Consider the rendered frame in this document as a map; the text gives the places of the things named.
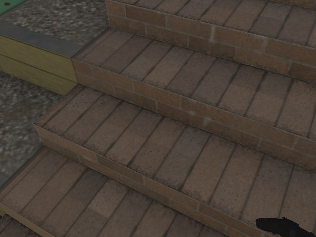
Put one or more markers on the right robot hand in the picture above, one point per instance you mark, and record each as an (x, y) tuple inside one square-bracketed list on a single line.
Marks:
[(282, 227)]

